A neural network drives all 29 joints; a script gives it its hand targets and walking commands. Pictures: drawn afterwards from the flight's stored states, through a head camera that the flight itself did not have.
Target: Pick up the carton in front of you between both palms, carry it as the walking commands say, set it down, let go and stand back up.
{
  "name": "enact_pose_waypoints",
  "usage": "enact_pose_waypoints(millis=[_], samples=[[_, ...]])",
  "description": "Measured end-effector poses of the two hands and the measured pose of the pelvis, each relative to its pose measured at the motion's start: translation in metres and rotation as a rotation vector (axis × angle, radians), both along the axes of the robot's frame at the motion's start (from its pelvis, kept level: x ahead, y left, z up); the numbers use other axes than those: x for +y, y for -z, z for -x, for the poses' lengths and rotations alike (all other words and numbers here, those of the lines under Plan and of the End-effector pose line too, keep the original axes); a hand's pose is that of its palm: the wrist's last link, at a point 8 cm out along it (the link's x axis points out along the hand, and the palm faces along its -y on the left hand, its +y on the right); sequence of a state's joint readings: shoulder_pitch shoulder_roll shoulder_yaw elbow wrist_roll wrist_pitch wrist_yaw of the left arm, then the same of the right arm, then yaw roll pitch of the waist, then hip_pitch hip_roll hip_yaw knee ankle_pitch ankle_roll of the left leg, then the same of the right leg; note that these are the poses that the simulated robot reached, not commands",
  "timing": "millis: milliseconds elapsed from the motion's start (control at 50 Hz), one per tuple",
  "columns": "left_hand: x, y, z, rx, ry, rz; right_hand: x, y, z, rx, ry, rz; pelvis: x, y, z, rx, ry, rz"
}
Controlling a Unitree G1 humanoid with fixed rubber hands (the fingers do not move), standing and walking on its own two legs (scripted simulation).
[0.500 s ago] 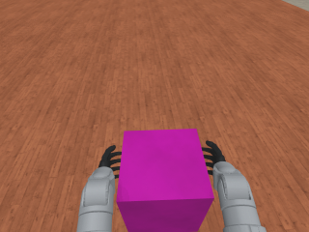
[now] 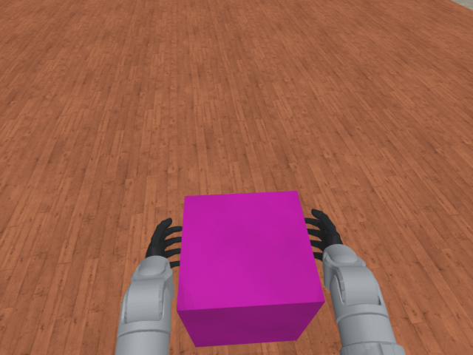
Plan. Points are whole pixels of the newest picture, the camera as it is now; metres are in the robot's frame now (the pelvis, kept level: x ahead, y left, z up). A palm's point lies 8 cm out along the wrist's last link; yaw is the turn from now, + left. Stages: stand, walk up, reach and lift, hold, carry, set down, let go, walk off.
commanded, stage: hold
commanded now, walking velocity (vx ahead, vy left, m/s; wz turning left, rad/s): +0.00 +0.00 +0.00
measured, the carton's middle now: (244, 272) +0.29 +0.01 -0.06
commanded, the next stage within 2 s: set down in 0.64 s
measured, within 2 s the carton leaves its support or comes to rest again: neither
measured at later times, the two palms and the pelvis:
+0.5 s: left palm (148, 257) +0.28 +0.17 +0.03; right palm (327, 262) +0.26 -0.13 +0.04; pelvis -0.02 +0.04 +0.00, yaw -5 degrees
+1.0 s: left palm (153, 247) +0.32 +0.18 -0.02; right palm (311, 251) +0.30 -0.12 +0.00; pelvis -0.02 +0.05 -0.02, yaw -5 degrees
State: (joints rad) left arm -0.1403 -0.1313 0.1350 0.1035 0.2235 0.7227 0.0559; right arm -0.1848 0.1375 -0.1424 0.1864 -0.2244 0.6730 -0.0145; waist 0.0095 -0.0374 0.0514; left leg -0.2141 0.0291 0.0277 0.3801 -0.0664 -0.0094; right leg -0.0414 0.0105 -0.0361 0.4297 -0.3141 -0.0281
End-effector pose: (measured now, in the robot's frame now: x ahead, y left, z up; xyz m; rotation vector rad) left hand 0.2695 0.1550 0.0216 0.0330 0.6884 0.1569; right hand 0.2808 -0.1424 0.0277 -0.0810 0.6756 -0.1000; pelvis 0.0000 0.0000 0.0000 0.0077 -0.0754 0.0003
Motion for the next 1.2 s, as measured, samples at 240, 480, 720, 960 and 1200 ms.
enact_pose_waypoints(millis=[240, 480, 720, 960, 1200], samples=[[-0.009, -0.006, -0.004, -0.023, 0.097, 0.001, -0.009, -0.007, 0.025, -0.023, 0.099, 0.001, 0.016, 0.0, 0.015, -0.047, 0.058, 0.003], [0.014, -0.006, -0.005, -0.02, 0.096, 0.022, 0.015, -0.01, 0.026, -0.02, 0.101, 0.019, 0.041, 0.0, 0.019, -0.048, 0.081, 0.009], [0.018, -0.011, -0.017, -0.021, 0.129, 0.041, 0.019, -0.017, 0.022, -0.022, 0.132, 0.016, 0.055, -0.001, 0.015, -0.053, 0.102, 0.011], [0.022, 0.023, -0.046, 0.011, 0.077, 0.081, 0.024, 0.014, -0.01, 0.007, 0.144, 0.007, 0.049, 0.012, 0.022, 0.013, 0.092, 0.004], [0.036, 0.149, -0.058, 0.02, 0.078, 0.035, 0.037, 0.136, -0.034, 0.018, 0.096, 0.017, 0.031, 0.051, 0.043, 0.358, 0.06, 0.021]])
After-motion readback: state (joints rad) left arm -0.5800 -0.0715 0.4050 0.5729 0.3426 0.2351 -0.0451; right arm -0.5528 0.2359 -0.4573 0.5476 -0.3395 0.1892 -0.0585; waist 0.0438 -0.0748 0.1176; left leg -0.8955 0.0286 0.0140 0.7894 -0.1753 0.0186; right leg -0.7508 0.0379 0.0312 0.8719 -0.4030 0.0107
